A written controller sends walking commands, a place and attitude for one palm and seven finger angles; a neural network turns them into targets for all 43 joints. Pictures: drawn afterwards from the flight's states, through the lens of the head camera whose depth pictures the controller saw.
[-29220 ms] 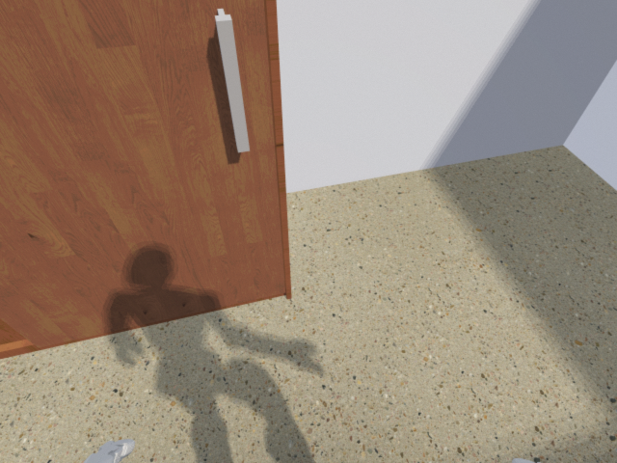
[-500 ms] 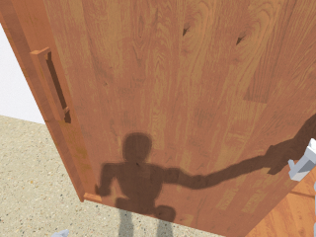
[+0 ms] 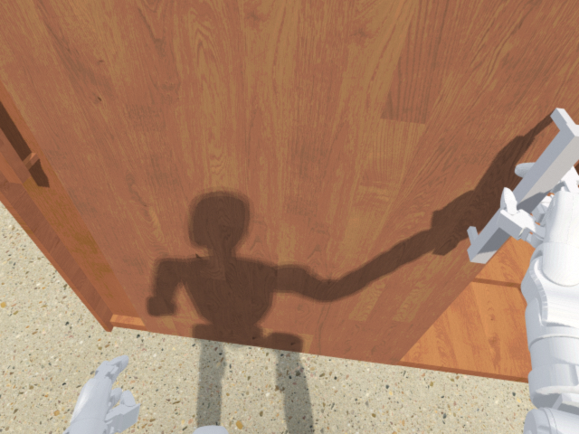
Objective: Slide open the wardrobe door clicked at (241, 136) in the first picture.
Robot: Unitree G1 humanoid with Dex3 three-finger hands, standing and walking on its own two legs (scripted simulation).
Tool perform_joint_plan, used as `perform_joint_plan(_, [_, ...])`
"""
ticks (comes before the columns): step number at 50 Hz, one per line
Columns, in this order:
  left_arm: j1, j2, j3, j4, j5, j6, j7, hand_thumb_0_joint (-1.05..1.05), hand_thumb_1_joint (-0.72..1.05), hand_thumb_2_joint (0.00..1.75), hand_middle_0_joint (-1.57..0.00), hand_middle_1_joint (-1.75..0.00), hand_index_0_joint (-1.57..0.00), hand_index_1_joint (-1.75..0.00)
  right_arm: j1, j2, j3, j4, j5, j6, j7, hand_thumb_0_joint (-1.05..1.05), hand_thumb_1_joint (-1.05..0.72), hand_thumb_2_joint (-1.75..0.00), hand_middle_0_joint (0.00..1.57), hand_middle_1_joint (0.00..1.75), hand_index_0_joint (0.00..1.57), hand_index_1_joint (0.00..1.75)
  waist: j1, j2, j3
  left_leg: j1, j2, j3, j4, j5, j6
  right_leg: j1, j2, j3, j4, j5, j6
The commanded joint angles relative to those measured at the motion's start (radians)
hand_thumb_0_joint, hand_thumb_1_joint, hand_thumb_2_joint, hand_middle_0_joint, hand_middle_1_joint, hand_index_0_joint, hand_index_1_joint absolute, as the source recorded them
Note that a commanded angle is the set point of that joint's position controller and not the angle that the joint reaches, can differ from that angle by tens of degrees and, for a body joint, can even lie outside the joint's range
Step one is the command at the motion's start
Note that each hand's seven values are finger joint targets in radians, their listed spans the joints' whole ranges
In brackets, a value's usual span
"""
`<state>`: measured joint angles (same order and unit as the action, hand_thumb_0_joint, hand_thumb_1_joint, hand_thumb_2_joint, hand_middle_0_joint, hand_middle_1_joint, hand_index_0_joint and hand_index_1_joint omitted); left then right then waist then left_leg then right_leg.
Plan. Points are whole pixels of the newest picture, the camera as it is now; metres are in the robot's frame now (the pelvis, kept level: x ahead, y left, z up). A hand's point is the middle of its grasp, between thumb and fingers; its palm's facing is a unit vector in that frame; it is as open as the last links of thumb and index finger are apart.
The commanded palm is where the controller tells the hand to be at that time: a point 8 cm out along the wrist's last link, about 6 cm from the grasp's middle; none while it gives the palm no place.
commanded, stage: stop walking and hold the door there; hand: right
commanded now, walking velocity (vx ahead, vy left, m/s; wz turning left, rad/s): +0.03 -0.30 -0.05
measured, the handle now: (513, 195) +0.44 -0.29 +0.13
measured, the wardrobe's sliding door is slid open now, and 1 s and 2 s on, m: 0.67 0.67 0.67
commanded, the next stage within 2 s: loosen the grip on the handle in 1.38 s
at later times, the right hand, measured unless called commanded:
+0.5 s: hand (513, 216) +0.39 -0.26 +0.14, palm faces +0.13 +0.98 -0.11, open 6.3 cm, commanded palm +0.37 -0.29 +0.12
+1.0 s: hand (513, 217) +0.38 -0.26 +0.14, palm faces +0.11 +0.99 -0.13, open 6.5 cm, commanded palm +0.36 -0.29 +0.12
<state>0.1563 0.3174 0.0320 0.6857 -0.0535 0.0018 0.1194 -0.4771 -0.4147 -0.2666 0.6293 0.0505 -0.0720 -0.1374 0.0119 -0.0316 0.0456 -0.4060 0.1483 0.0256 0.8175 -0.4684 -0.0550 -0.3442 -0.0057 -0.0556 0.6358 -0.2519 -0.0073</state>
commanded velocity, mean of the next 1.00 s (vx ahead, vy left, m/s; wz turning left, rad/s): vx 0.04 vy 0.07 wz -0.02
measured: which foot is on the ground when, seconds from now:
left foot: up 0.00-0.12, down 0.14-0.40, up 0.42-0.52, down 0.54-0.72, up 0.74-0.94, down 0.96-1.00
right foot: down 0.00-0.12, up 0.14-0.40, down 0.42-1.00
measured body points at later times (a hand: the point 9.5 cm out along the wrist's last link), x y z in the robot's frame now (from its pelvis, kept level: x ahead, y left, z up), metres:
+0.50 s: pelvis -0.04 -0.12 -0.01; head +0.00 -0.12 +0.44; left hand +0.09 +0.13 -0.12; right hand +0.37 -0.32 +0.15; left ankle -0.01 +0.03 -0.71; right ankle -0.04 -0.31 -0.72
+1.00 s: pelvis -0.04 -0.13 +0.00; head +0.00 -0.12 +0.45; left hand +0.13 +0.08 -0.11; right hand +0.37 -0.31 +0.15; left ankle -0.02 -0.01 -0.72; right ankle -0.02 -0.29 -0.72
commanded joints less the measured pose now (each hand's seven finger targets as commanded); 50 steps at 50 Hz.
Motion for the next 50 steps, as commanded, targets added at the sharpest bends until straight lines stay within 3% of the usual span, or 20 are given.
perform_joint_plan(1, [-0.034, 0.088, 0.015, -0.127, -0.007, -0.066, -0.026, 0.0, 0.9, 0.9, -0.2, -0.3, -0.2, -0.3, -0.315, -0.111, 0.067, -0.255, -0.01, -0.066, 0.021, 0.0, -0.9, -0.9, 0.45, 1.4, 0.45, 1.4, -0.015, -0.197, -0.336, -0.007, -0.079, 0.053, 0.118, -0.076, 0.01, 0.296, -0.247, 0.184, -0.152, 0.787, -0.168])
perform_joint_plan(5, [-0.063, 0.095, 0.011, -0.141, -0.01, -0.061, -0.047, 0.0, 0.9, 0.9, -0.2, -0.3, -0.2, -0.3, -0.336, -0.178, 0.022, -0.212, -0.014, -0.047, 0.015, 0.0, -0.9, -0.9, 0.45, 1.4, 0.45, 1.4, -0.052, -0.037, -0.341, 0.291, 0.012, 0.02, -0.341, 0.249, 0.037, 0.119, -0.173, 0.108, -0.053, 0.404, -0.07])
perform_joint_plan(7, [-0.069, 0.093, 0.013, -0.163, -0.002, -0.05, -0.05, 0.0, 0.9, 0.9, -0.2, -0.3, -0.2, -0.3, -0.311, -0.231, -0.008, -0.15, -0.007, -0.027, 0.013, 0.0, -0.9, -0.9, 0.45, 1.4, 0.45, 1.4, -0.053, 0.305, -0.281, 0.442, 0.472, -0.502, -0.5, 0.835, 0.243, -0.272, 0.029, 0.05, 0.444, -0.336, 0.076])
perform_joint_plan(8, [-0.076, 0.1, 0.004, -0.141, 0.014, -0.059, -0.054, 0.0, 0.9, 0.9, -0.2, -0.3, -0.2, -0.3, -0.343, -0.212, 0.007, -0.145, -0.011, -0.018, 0.014, 0.0, -0.9, -0.9, 0.45, 1.4, 0.45, 1.4, -0.06, 0.184, -0.281, 0.412, 0.509, -0.413, -0.451, 0.904, 0.266, -0.275, -0.024, 0.158, 0.576, -0.303, 0.085])
perform_joint_plan(12, [-0.058, 0.055, -0.022, -0.108, 0.021, -0.071, -0.05, 0.0, 0.9, 0.9, -0.2, -0.3, -0.2, -0.3, -0.438, -0.217, -0.033, -0.176, -0.014, -0.048, 0.012, 0.0, -0.9, -0.9, 0.45, 1.4, 0.45, 1.4, -0.031, 0.278, -0.321, 0.452, 0.311, -0.073, -0.334, 0.912, 0.152, -0.253, -0.044, 0.118, 0.553, -0.204, 0.077])
perform_joint_plan(18, [-0.064, 0.039, -0.011, -0.109, 0.03, -0.04, -0.017, 0.0, 0.9, 0.9, -0.2, -0.3, -0.2, -0.3, -0.549, -0.031, 0.108, -0.265, 0.008, -0.065, 0.038, 0.0, -0.9, -0.9, 0.45, 1.4, 0.45, 1.4, 0.001, 0.179, -0.331, 0.186, 0.13, 0.118, -0.184, 0.444, 0.067, 0.226, -0.012, -0.117, -0.142, 0.037, 0.05])
perform_joint_plan(20, [-0.057, 0.106, 0.016, -0.144, 0.031, -0.052, -0.012, 0.0, 0.9, 0.9, -0.2, -0.3, -0.2, -0.3, -0.597, 0.097, 0.204, -0.371, 0.026, -0.088, 0.053, 0.0, -0.9, -0.9, 0.45, 1.4, 0.45, 1.4, 0.004, -0.301, -0.339, -0.083, -0.062, 0.118, 0.16, -0.103, -0.005, 0.337, -0.338, 0.307, -0.237, 0.445, -0.086])
perform_joint_plan(21, [-0.048, 0.084, 0.013, -0.149, 0.031, -0.053, -0.024, 0.0, 0.9, 0.9, -0.2, -0.3, -0.2, -0.3, -0.622, 0.158, 0.263, -0.42, 0.014, -0.094, 0.061, 0.0, -0.9, -0.9, 0.45, 1.4, 0.45, 1.4, 0.011, -0.276, -0.352, -0.084, -0.093, 0.039, 0.265, -0.143, 0.018, 0.327, -0.374, 0.357, -0.268, 0.439, -0.144])
perform_joint_plan(23, [-0.041, 0.048, 0.016, -0.134, 0.011, -0.069, -0.032, 0.0, 0.9, 0.9, -0.2, -0.3, -0.2, -0.3, -0.541, 0.336, 0.384, -0.281, 0.034, -0.079, 0.099, 0.0, -0.9, -0.9, 0.45, 1.4, 0.45, 1.4, 0.002, -0.107, -0.301, -0.047, -0.091, 0.034, 0.089, -0.041, 0.021, 0.269, -0.328, 0.205, -0.226, 0.377, -0.134])
perform_joint_plan(26, [-0.037, 0.052, 0.003, -0.123, 0.025, -0.07, -0.05, 0.0, 0.9, 0.9, -0.2, -0.3, -0.2, -0.3, -0.668, 0.157, 0.278, -0.446, -0.005, -0.106, 0.082, 0.0, -0.9, -0.9, 0.45, 1.4, 0.45, 1.4, 0.003, -0.363, -0.346, 0.079, -0.105, 0.077, -0.17, 0.149, 0.048, 0.312, -0.277, 0.061, -0.034, 0.676, -0.072])
perform_joint_plan(28, [-0.01, 0.038, -0.002, -0.136, 0.009, -0.058, -0.059, 0.0, 0.9, 0.9, -0.2, -0.3, -0.2, -0.3, -0.623, 0.146, 0.279, -0.407, -0.012, -0.095, 0.073, 0.0, -0.9, -0.9, 0.45, 1.4, 0.45, 1.4, 0.0, -0.098, -0.424, 0.326, -0.015, -0.009, -0.299, 0.581, 0.098, 0.172, -0.223, -0.013, 0.129, 0.508, -0.009])
perform_joint_plan(30, [-0.014, 0.042, 0.019, -0.135, 0.007, -0.074, -0.041, 0.0, 0.9, 0.9, -0.2, -0.3, -0.2, -0.3, -0.539, 0.065, 0.191, -0.307, -0.008, -0.06, 0.058, 0.0, -0.9, -0.9, 0.45, 1.4, 0.45, 1.4, -0.01, 0.39, -0.402, 0.483, 0.128, -0.133, -0.283, 1.088, 0.213, -0.095, -0.046, -0.009, 0.307, -0.202, 0.056])
perform_joint_plan(31, [-0.007, 0.041, 0.019, -0.124, 0.006, -0.081, -0.034, 0.0, 0.9, 0.9, -0.2, -0.3, -0.2, -0.3, -0.533, 0.103, 0.221, -0.283, 0.0, -0.051, 0.066, 0.0, -0.9, -0.9, 0.45, 1.4, 0.45, 1.4, -0.016, 0.454, -0.383, 0.48, 0.14, -0.124, -0.278, 1.119, 0.216, -0.112, -0.053, 0.023, 0.334, -0.305, 0.048])
perform_joint_plan(33, [-0.013, 0.019, 0.0, -0.105, 0.021, -0.087, -0.024, 0.0, 0.9, 0.9, -0.2, -0.3, -0.2, -0.3, -0.586, 0.14, 0.241, -0.296, 0.005, -0.06, 0.068, 0.0, -0.9, -0.9, 0.45, 1.4, 0.45, 1.4, -0.008, 0.317, -0.351, 0.414, 0.125, -0.08, -0.228, 0.993, 0.19, -0.046, -0.078, 0.003, 0.106, -0.237, 0.036])
perform_joint_plan(35, [-0.008, 0.026, -0.001, -0.088, 0.028, -0.081, -0.016, 0.0, 0.9, 0.9, -0.2, -0.3, -0.2, -0.3, -0.63, 0.215, 0.323, -0.344, 0.012, -0.081, 0.077, 0.0, -0.9, -0.9, 0.45, 1.4, 0.45, 1.4, 0.027, 0.044, -0.404, 0.204, 0.015, 0.04, -0.039, 0.679, 0.074, 0.271, -0.156, 0.031, -0.168, 0.376, -0.001])
perform_joint_plan(36, [-0.016, 0.075, 0.018, -0.117, 0.035, -0.08, -0.023, 0.0, 0.9, 0.9, -0.2, -0.3, -0.2, -0.3, -0.648, 0.248, 0.349, -0.389, 0.023, -0.089, 0.084, 0.0, -0.9, -0.9, 0.45, 1.4, 0.45, 1.4, 0.019, -0.241, -0.415, -0.048, -0.101, 0.056, 0.093, 0.198, 0.007, 0.429, -0.367, 0.302, -0.159, 0.82, -0.096])
perform_joint_plan(39, [-0.055, 0.026, 0.004, -0.136, 0.023, -0.072, -0.063, 0.0, 0.9, 0.9, -0.2, -0.3, -0.2, -0.3, -0.619, 0.429, 0.505, -0.303, 0.038, -0.066, 0.109, 0.0, -0.9, -0.9, 0.45, 1.4, 0.45, 1.4, 0.008, -0.157, -0.346, -0.088, -0.109, -0.035, 0.173, -0.046, 0.021, 0.354, -0.417, 0.307, -0.247, 0.456, -0.159])
perform_joint_plan(44, [-0.009, 0.058, 0.009, -0.13, 0.021, -0.068, -0.065, 0.0, 0.9, 0.9, -0.2, -0.3, -0.2, -0.3, -0.661, 0.314, 0.427, -0.343, 0.013, -0.073, 0.083, 0.0, -0.9, -0.9, 0.45, 1.4, 0.45, 1.4, 0.016, -0.152, -0.372, 0.023, -0.127, 0.049, -0.139, 0.086, 0.041, 0.448, -0.328, 0.106, -0.111, 0.746, -0.093])
perform_joint_plan(47, [-0.01, 0.05, 0.005, -0.141, 0.012, -0.063, -0.062, 0.0, 0.9, 0.9, -0.2, -0.3, -0.2, -0.3, -0.613, 0.281, 0.399, -0.305, 0.0, -0.076, 0.082, 0.0, -0.9, -0.9, 0.45, 1.4, 0.45, 1.4, 0.005, -0.068, -0.41, 0.264, -0.077, 0.018, -0.355, 0.444, 0.063, 0.306, -0.275, 0.029, -0.024, 0.545, -0.033])
perform_joint_plan(50, [-0.03, 0.013, -0.002, -0.134, 0.017, -0.064, -0.034, 0.0, 0.9, 0.9, -0.2, -0.3, -0.2, -0.3, -0.562, 0.162, 0.305, -0.252, -0.009, -0.068, 0.062, 0.0, -0.9, -0.9, 0.45, 1.4, 0.45, 1.4, 0.012, 0.18, -0.375, 0.395, 0.137, -0.106, -0.314, 1.014, 0.146, 0.024, -0.087, -0.026, 0.073, -0.086, 0.047])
